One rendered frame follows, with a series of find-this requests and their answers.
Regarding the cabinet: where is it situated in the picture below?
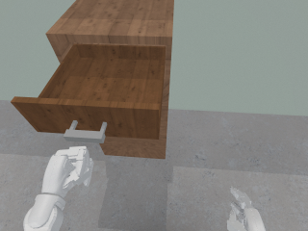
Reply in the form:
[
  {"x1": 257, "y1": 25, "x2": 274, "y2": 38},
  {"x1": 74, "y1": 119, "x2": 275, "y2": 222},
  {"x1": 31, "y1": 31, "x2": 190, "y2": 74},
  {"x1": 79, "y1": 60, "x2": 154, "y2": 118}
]
[{"x1": 46, "y1": 0, "x2": 174, "y2": 160}]

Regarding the left robot hand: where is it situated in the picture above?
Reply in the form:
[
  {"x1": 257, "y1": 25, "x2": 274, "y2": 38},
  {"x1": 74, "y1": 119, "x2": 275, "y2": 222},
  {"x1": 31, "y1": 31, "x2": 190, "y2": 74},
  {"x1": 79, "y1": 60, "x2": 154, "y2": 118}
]
[{"x1": 41, "y1": 146, "x2": 94, "y2": 198}]

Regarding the right robot hand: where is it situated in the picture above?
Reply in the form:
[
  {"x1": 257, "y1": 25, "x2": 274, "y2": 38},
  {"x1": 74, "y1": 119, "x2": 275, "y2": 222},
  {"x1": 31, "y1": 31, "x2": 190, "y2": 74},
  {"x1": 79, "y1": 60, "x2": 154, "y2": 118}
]
[{"x1": 227, "y1": 186, "x2": 266, "y2": 231}]

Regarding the robot left forearm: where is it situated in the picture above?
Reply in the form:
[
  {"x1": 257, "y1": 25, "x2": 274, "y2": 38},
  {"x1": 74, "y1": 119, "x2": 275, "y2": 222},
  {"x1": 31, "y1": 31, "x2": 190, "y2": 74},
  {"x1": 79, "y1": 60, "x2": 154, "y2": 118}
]
[{"x1": 23, "y1": 192, "x2": 66, "y2": 231}]

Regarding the handle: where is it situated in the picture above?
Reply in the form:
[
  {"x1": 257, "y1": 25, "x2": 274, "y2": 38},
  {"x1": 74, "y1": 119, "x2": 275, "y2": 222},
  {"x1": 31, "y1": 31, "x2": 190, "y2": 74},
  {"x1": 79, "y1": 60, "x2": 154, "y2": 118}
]
[{"x1": 64, "y1": 120, "x2": 107, "y2": 143}]

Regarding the drawer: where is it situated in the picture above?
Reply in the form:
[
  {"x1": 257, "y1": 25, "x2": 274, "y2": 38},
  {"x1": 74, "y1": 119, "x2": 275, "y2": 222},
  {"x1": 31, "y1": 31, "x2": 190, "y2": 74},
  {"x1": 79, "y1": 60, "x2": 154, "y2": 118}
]
[{"x1": 11, "y1": 43, "x2": 166, "y2": 140}]

